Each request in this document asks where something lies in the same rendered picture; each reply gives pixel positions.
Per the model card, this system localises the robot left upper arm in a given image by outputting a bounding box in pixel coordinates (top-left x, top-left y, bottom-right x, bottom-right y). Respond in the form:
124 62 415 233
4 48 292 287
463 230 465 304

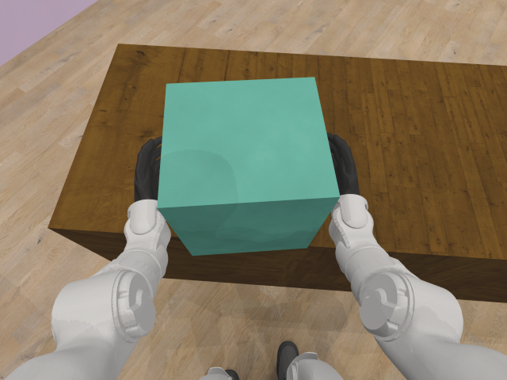
4 270 156 380

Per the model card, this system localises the robot right shin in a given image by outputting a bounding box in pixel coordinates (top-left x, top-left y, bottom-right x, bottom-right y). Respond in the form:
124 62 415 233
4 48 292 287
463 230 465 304
286 352 318 380

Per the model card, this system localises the right robot forearm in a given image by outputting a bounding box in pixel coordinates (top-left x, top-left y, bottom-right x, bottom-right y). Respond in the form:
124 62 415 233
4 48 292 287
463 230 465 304
329 194 419 307

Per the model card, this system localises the robot right hand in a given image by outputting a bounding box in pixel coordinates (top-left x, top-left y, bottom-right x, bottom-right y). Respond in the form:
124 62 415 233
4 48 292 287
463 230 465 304
327 132 360 196

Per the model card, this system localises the robot right thigh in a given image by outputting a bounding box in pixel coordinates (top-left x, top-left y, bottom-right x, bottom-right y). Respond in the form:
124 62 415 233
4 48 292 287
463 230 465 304
288 359 344 380

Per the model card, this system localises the robot right upper arm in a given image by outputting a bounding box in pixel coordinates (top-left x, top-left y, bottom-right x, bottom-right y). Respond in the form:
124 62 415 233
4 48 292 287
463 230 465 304
359 271 507 380

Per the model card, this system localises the left robot forearm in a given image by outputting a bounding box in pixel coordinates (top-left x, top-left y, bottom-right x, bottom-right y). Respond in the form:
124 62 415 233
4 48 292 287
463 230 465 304
51 199 171 343

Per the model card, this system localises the pedestal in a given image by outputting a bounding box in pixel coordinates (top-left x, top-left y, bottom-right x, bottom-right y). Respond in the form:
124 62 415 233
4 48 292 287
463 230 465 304
48 44 507 303

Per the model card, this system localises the carton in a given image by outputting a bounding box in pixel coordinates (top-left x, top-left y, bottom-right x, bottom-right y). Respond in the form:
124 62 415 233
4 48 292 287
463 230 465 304
157 77 340 256

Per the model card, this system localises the robot left hand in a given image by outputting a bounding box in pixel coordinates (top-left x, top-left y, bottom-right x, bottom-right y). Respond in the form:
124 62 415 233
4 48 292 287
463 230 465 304
134 136 162 202

